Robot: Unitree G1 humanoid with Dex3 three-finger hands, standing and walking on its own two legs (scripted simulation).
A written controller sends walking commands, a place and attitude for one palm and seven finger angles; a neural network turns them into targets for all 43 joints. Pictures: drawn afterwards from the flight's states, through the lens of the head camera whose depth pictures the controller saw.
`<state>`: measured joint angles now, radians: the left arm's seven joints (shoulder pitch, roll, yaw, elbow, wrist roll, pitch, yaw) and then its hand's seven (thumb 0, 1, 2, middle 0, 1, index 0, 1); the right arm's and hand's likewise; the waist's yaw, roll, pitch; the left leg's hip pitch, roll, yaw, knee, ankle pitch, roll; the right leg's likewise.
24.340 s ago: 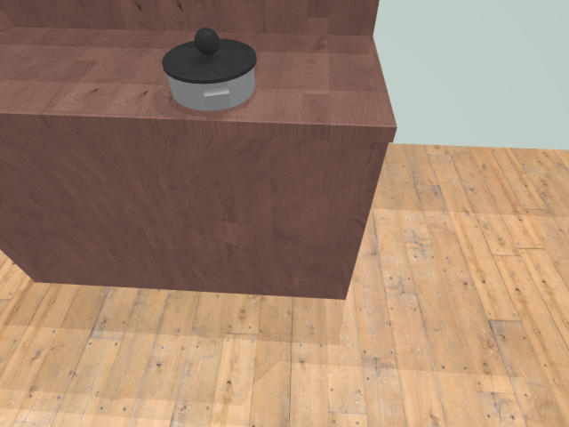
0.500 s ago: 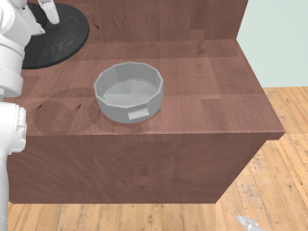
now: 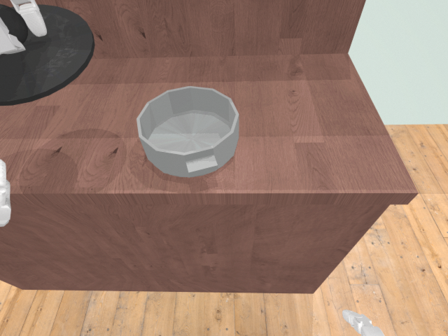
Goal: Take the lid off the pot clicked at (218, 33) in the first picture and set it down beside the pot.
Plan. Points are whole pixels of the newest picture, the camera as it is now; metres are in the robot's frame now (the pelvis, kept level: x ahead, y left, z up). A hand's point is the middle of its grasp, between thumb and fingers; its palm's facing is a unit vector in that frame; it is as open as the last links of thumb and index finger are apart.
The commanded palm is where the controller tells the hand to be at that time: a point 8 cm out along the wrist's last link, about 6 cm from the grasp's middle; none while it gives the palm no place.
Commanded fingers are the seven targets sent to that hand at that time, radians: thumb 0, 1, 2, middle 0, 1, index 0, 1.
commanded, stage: move the lid sideways beside the pot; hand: left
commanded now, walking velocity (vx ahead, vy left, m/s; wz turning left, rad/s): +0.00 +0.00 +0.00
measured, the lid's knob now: (3, 26) +0.47 +0.30 +0.31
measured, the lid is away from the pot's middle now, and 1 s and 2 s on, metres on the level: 0.23 0.25 0.23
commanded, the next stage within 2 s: lower the lid onto the table in 0.20 s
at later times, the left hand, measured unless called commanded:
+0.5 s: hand (10, 35) +0.46 +0.29 +0.31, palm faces -0.16 -0.09 -0.98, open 7.0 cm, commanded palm +0.44 +0.29 +0.37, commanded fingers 0.00 0.45 1.25 -0.83 -0.81 -1.01 -0.90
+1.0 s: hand (22, 63) +0.46 +0.30 +0.26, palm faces -0.20 -0.11 -0.97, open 7.0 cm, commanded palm +0.44 +0.30 +0.34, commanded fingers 0.00 0.45 1.25 -0.83 -0.81 -1.01 -0.90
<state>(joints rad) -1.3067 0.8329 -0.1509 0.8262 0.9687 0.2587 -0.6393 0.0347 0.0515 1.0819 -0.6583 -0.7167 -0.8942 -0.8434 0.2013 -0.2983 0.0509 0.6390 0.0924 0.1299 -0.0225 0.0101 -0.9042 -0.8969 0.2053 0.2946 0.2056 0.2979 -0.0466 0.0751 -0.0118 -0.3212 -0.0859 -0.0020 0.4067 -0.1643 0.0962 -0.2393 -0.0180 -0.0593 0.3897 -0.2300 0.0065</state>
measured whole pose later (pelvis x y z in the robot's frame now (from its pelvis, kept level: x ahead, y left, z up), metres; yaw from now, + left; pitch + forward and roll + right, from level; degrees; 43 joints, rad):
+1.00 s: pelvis +0.01 +0.00 +0.00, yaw +0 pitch +5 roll -2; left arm -1.20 0.84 -0.13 0.84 0.95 0.25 -0.61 0.03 0.06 1.08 -0.65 -0.72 -0.89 -0.85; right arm 0.25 -0.31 0.03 0.64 0.10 0.12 -0.03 0.01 -0.90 -0.90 0.20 0.29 0.20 0.30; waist -0.07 0.07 0.00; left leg -0.34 -0.08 0.00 0.43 -0.18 0.10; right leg -0.24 -0.01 -0.06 0.38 -0.23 0.01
